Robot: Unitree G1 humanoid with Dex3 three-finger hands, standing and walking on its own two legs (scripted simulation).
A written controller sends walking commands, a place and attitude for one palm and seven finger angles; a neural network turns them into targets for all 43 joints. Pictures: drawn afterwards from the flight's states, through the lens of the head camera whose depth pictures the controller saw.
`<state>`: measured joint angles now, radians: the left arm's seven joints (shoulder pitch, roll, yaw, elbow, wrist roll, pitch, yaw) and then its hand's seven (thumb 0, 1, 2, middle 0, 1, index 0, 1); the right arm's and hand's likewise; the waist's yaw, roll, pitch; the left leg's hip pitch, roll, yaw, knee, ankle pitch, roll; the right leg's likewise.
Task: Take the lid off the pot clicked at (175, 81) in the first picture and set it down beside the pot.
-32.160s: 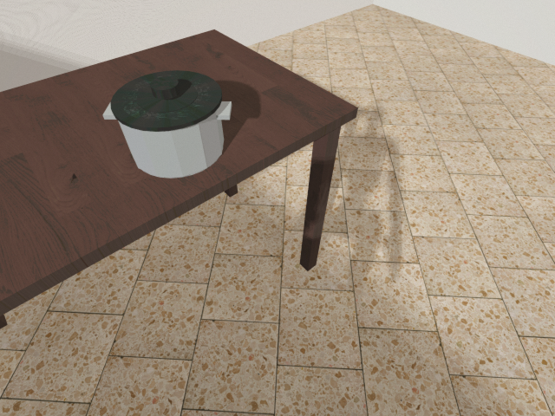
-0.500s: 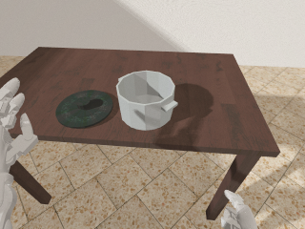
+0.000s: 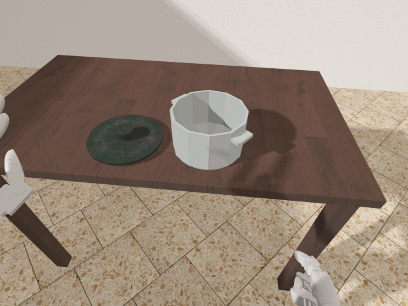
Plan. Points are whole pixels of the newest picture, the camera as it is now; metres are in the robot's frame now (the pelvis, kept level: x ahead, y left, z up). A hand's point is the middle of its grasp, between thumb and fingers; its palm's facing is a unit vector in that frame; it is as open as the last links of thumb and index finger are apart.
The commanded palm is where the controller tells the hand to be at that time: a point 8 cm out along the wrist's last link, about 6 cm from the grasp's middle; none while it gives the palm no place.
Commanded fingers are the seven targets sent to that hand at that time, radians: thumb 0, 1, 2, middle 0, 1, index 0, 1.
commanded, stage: step back with the hand held close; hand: left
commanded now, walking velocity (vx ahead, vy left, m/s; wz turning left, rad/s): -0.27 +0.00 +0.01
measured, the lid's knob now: (124, 131) +0.53 +0.29 +0.03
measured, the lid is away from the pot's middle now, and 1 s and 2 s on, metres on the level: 0.24 0.24 0.24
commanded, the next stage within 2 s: stop stepping back and stand still in 1.36 s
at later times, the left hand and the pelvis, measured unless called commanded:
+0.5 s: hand (15, 222) +0.15 +0.26 +0.20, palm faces +0.40 -0.78 -0.48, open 7.5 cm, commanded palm +0.09 +0.30 +0.21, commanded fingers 0.00 0.90 0.90 -0.20 -0.30 -0.20 -0.30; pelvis -0.04 +0.02 -0.01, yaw -1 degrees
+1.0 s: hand out of the picture +0.08 +0.25 +0.20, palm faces +0.37 -0.83 -0.42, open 7.5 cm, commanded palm +0.02 +0.30 +0.21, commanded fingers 0.00 0.90 0.90 -0.20 -0.30 -0.20 -0.30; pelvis -0.11 +0.02 -0.02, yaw +1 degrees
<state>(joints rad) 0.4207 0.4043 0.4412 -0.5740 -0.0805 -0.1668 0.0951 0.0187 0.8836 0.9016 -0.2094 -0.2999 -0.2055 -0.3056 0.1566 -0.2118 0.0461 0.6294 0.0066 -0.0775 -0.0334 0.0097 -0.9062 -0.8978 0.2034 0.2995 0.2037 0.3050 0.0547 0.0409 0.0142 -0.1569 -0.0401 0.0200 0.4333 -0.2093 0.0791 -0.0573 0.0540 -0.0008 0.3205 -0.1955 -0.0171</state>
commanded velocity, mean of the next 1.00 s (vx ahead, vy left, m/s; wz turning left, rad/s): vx -0.32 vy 0.00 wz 0.01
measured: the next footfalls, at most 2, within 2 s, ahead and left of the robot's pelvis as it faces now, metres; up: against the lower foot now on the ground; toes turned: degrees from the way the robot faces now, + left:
right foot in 0.38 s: -0.08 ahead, -0.12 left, +0.00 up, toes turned +3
right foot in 1.42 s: -0.28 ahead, -0.09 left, +0.00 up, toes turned -7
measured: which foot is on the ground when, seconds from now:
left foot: down 0.00-1.00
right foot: down 0.00-0.30, up 0.32-0.36, down 0.38-1.00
